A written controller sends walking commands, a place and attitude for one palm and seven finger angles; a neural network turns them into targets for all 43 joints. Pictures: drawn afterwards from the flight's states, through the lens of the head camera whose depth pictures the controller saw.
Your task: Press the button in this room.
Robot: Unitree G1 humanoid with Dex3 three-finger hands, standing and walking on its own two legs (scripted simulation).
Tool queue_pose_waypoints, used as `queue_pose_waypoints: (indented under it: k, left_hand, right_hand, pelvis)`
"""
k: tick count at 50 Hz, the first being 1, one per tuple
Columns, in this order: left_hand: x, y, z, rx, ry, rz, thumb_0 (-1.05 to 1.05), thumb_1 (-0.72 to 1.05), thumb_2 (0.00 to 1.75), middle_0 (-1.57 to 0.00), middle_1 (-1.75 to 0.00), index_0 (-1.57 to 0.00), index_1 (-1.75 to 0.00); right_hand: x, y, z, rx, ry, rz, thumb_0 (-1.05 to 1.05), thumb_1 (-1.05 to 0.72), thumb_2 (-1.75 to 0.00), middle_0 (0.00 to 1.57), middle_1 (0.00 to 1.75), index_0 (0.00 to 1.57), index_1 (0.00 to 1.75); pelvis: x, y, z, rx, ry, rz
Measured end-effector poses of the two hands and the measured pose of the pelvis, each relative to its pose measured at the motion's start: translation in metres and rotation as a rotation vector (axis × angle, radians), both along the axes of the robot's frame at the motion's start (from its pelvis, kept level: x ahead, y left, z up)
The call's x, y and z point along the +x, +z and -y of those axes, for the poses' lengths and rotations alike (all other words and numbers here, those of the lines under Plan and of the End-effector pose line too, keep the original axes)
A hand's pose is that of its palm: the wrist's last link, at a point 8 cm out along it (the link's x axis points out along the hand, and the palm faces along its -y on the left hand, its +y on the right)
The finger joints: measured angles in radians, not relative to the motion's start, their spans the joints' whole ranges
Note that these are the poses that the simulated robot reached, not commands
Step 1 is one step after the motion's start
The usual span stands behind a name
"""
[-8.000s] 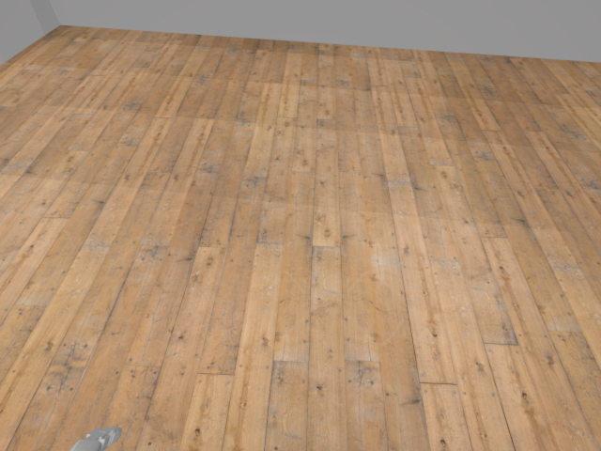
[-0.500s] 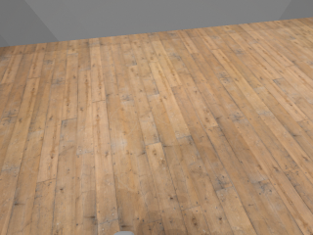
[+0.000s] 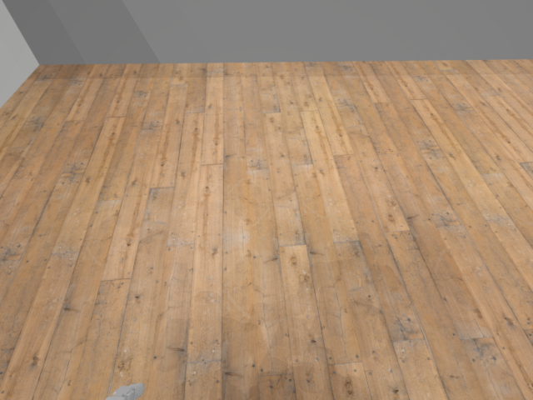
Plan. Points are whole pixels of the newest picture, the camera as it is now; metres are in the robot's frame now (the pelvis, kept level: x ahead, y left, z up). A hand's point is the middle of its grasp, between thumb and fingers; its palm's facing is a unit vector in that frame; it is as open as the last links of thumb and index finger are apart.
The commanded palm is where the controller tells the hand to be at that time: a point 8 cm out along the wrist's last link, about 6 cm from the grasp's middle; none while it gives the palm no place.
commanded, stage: turn or walk to find it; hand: left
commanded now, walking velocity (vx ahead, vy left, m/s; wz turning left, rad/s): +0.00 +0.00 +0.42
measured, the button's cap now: out of the picture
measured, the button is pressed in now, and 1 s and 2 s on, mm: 0 0 0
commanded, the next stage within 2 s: none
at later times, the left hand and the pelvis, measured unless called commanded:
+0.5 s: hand out of the picture -0.06 +0.23 -0.19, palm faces +0.30 -0.93 -0.23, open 7.4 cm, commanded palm none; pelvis -0.04 +0.02 -0.01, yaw +14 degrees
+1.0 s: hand out of the picture -0.05 +0.20 -0.14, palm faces +0.45 -0.85 -0.28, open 7.4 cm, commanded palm none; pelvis -0.06 -0.02 +0.00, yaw +27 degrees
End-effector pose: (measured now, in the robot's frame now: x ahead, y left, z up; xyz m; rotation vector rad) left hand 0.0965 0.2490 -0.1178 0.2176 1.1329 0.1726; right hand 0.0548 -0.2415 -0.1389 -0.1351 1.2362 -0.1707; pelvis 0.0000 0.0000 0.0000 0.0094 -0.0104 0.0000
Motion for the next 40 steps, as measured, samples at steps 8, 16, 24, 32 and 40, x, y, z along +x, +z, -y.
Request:
queue_pose_waypoints:
  k: [8, 16, 24, 32, 40]
  left_hand:
    - [-0.038, 0.012, 0.024, 0.013, 0.072, 0.018, 0.01, 0.91, 0.9, -0.2, -0.3, -0.2, -0.3]
    - [-0.095, 0.002, 0.02, -0.017, 0.179, -0.055, 0.01, 0.91, 0.9, -0.2, -0.3, -0.21, -0.3]
    - [-0.17, -0.034, -0.021, -0.057, 0.318, -0.155, 0.01, 0.91, 0.9, -0.21, -0.3, -0.21, -0.3]
    - [-0.195, -0.021, -0.045, -0.049, 0.38, -0.171, 0.01, 0.91, 0.9, -0.2, -0.3, -0.2, -0.3]
    - [-0.178, -0.005, -0.039, -0.014, 0.404, -0.071, 0.01, 0.91, 0.9, -0.2, -0.3, -0.2, -0.3]
  right_hand:
    - [-0.019, -0.008, 0.027, 0.014, 0.044, -0.086, 0.01, -0.91, -0.9, 0.2, 0.3, 0.2, 0.3]
    - [-0.013, -0.001, 0.024, -0.019, 0.138, -0.133, 0.01, -0.91, -0.9, 0.2, 0.3, 0.2, 0.3]
    - [0.032, 0.006, -0.024, -0.074, 0.281, -0.009, 0.01, -0.91, -0.9, 0.2, 0.3, 0.2, 0.3]
    - [0.044, 0.024, -0.063, -0.06, 0.361, 0.058, 0.01, -0.91, -0.9, 0.2, 0.3, 0.2, 0.3]
    - [0.037, 0.013, -0.062, -0.014, 0.396, 0.032, 0.01, -0.91, -0.9, 0.2, 0.3, 0.2, 0.3]
  pelvis:
    - [-0.012, 0.004, 0.018, 0.016, 0.09, 0.012]
    - [-0.021, 0.006, 0.013, 0.022, 0.177, 0.011]
    - [-0.039, -0.01, -0.018, -0.004, 0.249, 0.006]
    - [-0.051, 0.004, -0.03, -0.02, 0.297, 0.009]
    - [-0.057, 0.005, -0.019, -0.008, 0.367, -0.002]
